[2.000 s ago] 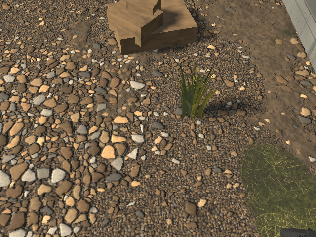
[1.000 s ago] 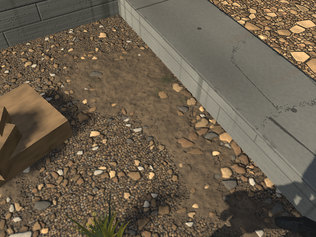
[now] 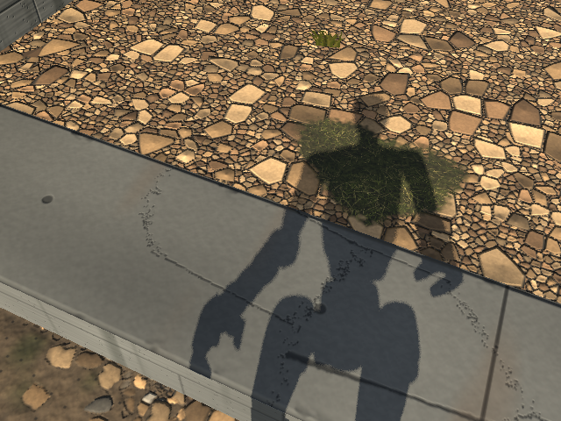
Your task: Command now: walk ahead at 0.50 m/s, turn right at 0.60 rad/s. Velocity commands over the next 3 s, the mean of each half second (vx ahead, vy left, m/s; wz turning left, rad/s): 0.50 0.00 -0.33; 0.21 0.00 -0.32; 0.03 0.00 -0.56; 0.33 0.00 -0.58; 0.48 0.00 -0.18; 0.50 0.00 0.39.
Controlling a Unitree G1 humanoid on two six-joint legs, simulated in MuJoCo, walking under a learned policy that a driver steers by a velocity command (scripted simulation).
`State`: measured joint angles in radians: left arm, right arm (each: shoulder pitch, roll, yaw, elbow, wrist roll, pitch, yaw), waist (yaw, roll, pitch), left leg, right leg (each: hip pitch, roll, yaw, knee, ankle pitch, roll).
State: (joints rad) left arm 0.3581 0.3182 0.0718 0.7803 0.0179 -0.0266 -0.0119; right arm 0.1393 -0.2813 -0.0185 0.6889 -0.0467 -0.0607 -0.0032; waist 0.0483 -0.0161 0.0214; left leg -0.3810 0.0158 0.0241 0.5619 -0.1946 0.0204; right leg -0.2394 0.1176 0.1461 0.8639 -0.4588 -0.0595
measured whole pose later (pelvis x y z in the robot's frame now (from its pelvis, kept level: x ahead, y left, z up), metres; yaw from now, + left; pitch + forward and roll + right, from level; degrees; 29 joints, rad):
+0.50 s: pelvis +0.20 -0.03 +0.01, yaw -10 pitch +0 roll +0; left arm 0.26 0.23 0.02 0.84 0.02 -0.03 0.00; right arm 0.32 -0.23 -0.01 0.80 -0.04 -0.02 0.02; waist -0.03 0.03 0.00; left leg -0.53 0.06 0.04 1.43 -0.39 0.02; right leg -0.23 0.08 -0.02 0.48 -0.26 -0.10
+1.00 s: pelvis +0.42 +0.01 +0.09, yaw -19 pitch +1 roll +0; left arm 0.23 0.25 0.08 0.78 0.05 0.02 0.02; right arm 0.08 -0.16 -0.01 0.66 -0.03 0.05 -0.05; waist 0.04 -0.01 0.05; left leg -0.71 0.06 0.15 1.10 -0.41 0.09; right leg -0.59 0.08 0.08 1.61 -0.27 -0.03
